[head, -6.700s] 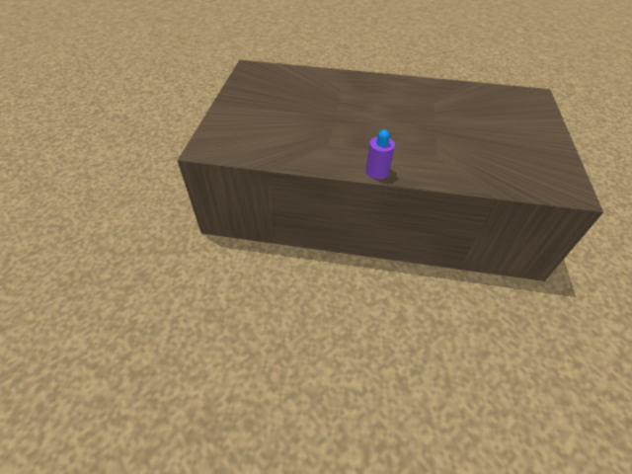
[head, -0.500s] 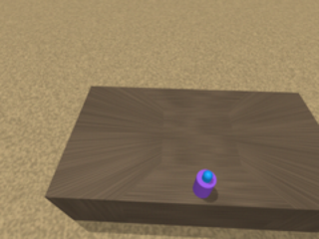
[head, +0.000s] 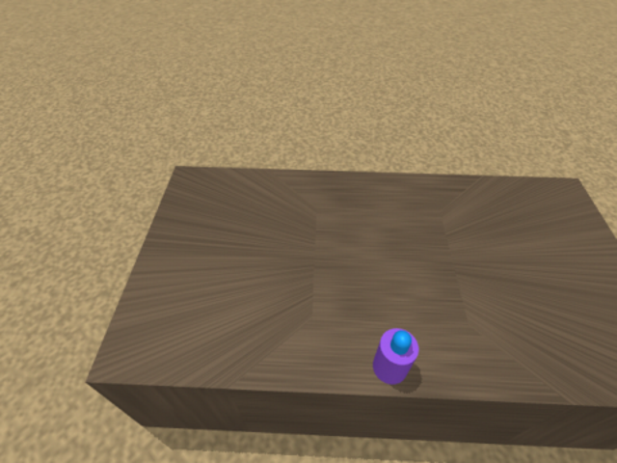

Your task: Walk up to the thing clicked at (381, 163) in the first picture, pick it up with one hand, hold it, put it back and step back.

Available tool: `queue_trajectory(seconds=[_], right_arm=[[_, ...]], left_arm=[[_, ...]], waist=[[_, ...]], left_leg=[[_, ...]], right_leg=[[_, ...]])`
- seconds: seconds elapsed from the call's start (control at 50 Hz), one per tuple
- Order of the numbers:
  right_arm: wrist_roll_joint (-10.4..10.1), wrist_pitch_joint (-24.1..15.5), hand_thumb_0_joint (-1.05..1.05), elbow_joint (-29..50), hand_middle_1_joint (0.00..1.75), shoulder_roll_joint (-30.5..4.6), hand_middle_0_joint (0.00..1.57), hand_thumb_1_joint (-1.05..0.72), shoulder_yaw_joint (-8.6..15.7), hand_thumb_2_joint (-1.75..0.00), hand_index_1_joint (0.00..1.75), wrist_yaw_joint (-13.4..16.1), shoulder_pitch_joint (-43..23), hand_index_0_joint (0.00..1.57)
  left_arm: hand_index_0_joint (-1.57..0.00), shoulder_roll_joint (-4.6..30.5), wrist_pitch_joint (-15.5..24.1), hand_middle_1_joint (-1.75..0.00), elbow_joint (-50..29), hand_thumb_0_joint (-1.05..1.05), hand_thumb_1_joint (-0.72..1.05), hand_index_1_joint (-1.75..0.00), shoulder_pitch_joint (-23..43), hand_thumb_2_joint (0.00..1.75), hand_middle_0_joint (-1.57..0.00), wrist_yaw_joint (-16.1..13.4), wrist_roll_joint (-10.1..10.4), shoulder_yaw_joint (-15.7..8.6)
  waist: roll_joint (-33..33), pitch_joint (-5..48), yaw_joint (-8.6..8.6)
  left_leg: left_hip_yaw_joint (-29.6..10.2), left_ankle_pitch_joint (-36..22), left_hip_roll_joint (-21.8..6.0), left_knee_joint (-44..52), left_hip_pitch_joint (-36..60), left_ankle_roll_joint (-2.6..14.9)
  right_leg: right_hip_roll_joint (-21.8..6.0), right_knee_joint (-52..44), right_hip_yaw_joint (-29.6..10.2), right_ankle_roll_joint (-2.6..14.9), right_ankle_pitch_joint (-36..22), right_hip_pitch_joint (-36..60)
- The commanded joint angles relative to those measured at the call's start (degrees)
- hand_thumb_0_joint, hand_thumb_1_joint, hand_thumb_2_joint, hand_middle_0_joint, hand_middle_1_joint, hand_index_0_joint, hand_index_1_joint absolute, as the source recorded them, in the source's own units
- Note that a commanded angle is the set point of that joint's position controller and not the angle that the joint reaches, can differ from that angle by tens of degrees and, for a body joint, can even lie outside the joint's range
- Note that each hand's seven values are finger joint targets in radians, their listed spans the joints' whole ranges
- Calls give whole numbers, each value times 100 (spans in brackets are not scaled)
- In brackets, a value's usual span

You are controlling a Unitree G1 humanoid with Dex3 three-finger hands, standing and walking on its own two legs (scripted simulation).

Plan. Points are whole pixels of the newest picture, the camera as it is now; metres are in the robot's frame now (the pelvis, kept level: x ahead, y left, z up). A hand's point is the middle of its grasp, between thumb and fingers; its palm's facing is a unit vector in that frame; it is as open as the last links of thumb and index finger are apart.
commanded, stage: stand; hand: right
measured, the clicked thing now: (396, 352) +0.39 -0.18 -0.31
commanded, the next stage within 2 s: go down in 0.06 s
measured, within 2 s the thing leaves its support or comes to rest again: neither
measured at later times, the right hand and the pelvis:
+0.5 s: hand out of the picture +0.15 -0.26 -0.15, palm faces +0.03 +0.94 -0.35, open 13.3 cm; pelvis -0.01 +0.01 -0.01, yaw +0 degrees
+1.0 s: hand out of the picture +0.14 -0.27 -0.15, palm faces +0.07 +0.94 -0.33, open 17.6 cm; pelvis +0.00 +0.01 -0.04, yaw -2 degrees
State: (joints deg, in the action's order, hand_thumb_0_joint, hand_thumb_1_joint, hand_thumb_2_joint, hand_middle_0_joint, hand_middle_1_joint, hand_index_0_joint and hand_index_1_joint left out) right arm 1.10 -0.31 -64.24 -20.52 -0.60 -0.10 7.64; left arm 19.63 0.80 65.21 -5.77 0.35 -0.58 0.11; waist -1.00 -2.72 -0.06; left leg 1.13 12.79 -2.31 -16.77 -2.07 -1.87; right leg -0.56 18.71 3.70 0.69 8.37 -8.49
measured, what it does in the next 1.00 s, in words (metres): stands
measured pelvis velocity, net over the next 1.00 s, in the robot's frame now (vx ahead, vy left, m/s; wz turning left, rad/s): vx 0.00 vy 0.01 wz -0.03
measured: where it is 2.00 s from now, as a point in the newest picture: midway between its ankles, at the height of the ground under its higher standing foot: outside the picture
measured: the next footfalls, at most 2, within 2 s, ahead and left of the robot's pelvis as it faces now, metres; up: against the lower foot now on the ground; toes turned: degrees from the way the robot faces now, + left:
none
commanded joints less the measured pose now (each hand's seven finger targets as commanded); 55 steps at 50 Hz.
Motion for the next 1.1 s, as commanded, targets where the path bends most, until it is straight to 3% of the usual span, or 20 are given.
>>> queue_trajectory(seconds=[0.0, 0.12, 0.14, 0.16, 0.18, 0.2, 0.24, 0.28, 0.3, 0.34, 0.36, 0.44, 0.46, 0.5, 0.54, 0.7, 0.74, 0.9, 0.94, 1.08], right_arm=[[-35, -127, 0, 302, 30, -1169, 20, -90, 246, -90, 30, 67, -207, 20], [-29, -116, 0, 294, 30, -1176, 20, -90, 248, -90, 30, 65, -164, 20], [-31, -117, 0, 298, 22, -1165, 12, -82, 243, -82, 22, 67, -166, 12], [-279, -665, 0, 2308, 14, -398, 4, -74, 438, -74, 14, 132, -2176, 4], [-187, -656, 0, 1987, 6, -619, 3, -66, 478, -66, 6, 134, -2740, 3], [-105, -484, 0, 1399, 6, -931, 4, -58, 633, -58, 6, 122, -2024, 4], [36, -134, 0, 231, 6, -1220, 4, -42, 1022, -42, 5, 57, -1445, 4], [408, -129, 0, 771, 5, -1614, 5, -27, 1401, -26, 5, -36, -1528, 5], [444, -45, 0, 828, 5, -1491, 5, -22, 1454, -23, 5, -106, -1022, 5], [490, 267, 0, 816, 4, -1319, 7, -14, 1458, -17, 4, -210, -548, 6], [502, 391, 0, 1122, 3, -1473, 8, -6, 1500, -14, 3, -219, -775, 6], [370, 876, 0, 1723, 4, -1102, 6, 21, 1314, -10, 4, -370, -860, 5], [330, 971, 0, 1704, 5, -1142, 5, 29, 1389, -10, 5, -414, -595, 5], [280, 1084, 0, 2038, 5, -1012, 4, 39, 1278, -9, 5, -551, -717, 4], [284, 1117, 0, 2324, 6, -1291, 3, 48, 1486, -9, 6, -600, -767, 3], [365, 1029, 0, 3090, 6, -1417, 2, 61, 1642, -7, 6, -644, -533, 2], [326, 1039, 0, 3410, 6, -1516, 1, 61, 1749, -6, 6, -634, -461, 2], [146, 1458, 0, 3800, 6, -1553, 1, 61, 1826, -6, 6, -781, 296, 3], [102, 1497, 0, 4287, 6, -1695, 1, 61, 1901, -7, 6, -830, 109, 3], [27, 1737, 0, 4609, 6, -1581, 2, 61, 1861, -6, 6, -979, 486, 3]], left_arm=[[-20, 1262, 115, -30, -326, 0, 90, -30, 187, 90, -20, -77, 16, -234], [-20, 1274, 109, -30, -317, 0, 90, -30, 207, 90, -20, -80, 15, -241], [-19, 1295, 102, -29, -306, 0, 89, -31, 250, 94, -20, -79, 23, -253], [-22, 453, 385, -32, -1964, 0, 97, -32, 121, 95, -22, -187, 326, -128], [-21, 641, 365, -31, -1752, 0, 93, -31, -99, 93, -21, -243, 366, -187], [-21, 717, 332, -31, -1735, 0, 91, -31, -297, 92, -21, -284, 391, -232], [-22, 824, 246, -31, -1920, 0, 89, -30, -585, 91, -21, -336, 359, -385], [-21, 795, 258, -30, -2097, 0, 92, -30, -953, 91, -20, -371, 206, -576], [-21, 717, 265, -30, -2240, 0, 91, -30, -1018, 90, -20, -359, 186, -563], [-21, 571, 306, -31, -2505, 0, 91, -30, -954, 90, -20, -369, 188, -483], [-21, 497, 306, -30, -2574, 0, 90, -30, -857, 89, -21, -371, 212, -415], [-21, 511, 358, -30, -3197, 0, 88, -31, -496, 90, -21, -406, 268, -371], [-21, 468, 370, -30, -3201, 0, 88, -31, -521, 90, -21, -421, 281, -333], [-21, 504, 412, -30, -3318, 0, 89, -31, -582, 90, -21, -445, 283, -368], [-21, 492, 459, -30, -3267, 0, 89, -31, -731, 90, -21, -467, 251, -371], [-20, 416, 788, -30, -3287, 0, 89, -31, -717, 91, -21, -588, 141, -354], [-20, 452, 815, -30, -3291, 0, 89, -30, -813, 91, -20, -634, 127, -392], [-19, 423, 926, -30, -3387, 0, 88, -30, -693, 91, -20, -831, 166, -324], [-19, 403, 943, -30, -3466, 0, 88, -30, -735, 91, -20, -873, 177, -322], [-19, 389, 1006, -30, -3631, 0, 88, -30, -702, 91, -20, -948, 177, -312]], waist=[[67, 423, 41], [113, 355, 25], [80, 338, 13], [466, -164, 590], [295, 231, 390], [169, 271, 351], [40, 532, 235], [163, 1616, 29], [333, 1854, -102], [403, 1608, -157], [517, 1546, -215], [390, 1072, 0], [423, 915, -55], [346, 927, 69], [326, 1050, 99], [471, 1398, 146], [492, 1817, 137], [599, 1427, 124], [469, 1609, 133], [563, 1538, 156]], left_leg=[[-439, -913, -618, 291, -323, 224], [-428, -763, -624, 302, -310, 229], [-443, -752, -629, 348, -365, 231], [77, -558, 280, -187, -1586, 177], [135, -476, 289, -299, -1434, 187], [142, -347, 272, -377, -1511, 195], [148, -294, 248, -605, -1650, 218], [101, -813, 235, -884, -1365, 229], [128, -998, 231, -955, -1281, 250], [189, -1192, 268, -941, -1165, 271], [162, -1073, 277, -861, -1119, 287], [219, -371, 368, -790, -1412, 310], [225, -309, 366, -815, -1505, 320], [236, -225, 388, -899, -1723, 319], [217, -312, 378, -1014, -1819, 294], [144, -124, 317, -1593, -2278, 240], [184, -388, 332, -1758, -2279, 246], [179, -415, 280, -1900, -2484, 203], [191, -585, 292, -1985, -2472, 186], [223, -334, 309, -2180, -2762, 216]], right_leg=[[-777, -202, -717, 54, -1089, 437], [-769, -223, -713, 55, -927, 369], [-769, -207, -726, 61, -867, 399], [-51, 91, -92, 13, -15, -209], [-73, 175, -200, -14, 133, -79], [-51, 287, -221, -8, 254, -125], [-4, 640, -219, -7, 75, -369], [24, 976, -182, -36, -640, -253], [42, 1023, -153, -66, -948, -122], [51, 997, -133, -75, -1209, -246], [62, 949, -126, -73, -1052, -359], [-27, 802, -194, -19, -202, -688], [-20, 829, -190, -18, -156, -797], [-54, 902, -225, 4, -72, -768], [-62, 1050, -236, 25, -155, -725], [-49, 1634, -281, 25, 44, -987], [-85, 1797, -336, 16, -288, -821], [-19, 2101, -331, 35, -190, -1325], [-37, 2203, -358, 44, -374, -1253], [-64, 2357, -427, 38, -172, -1486]])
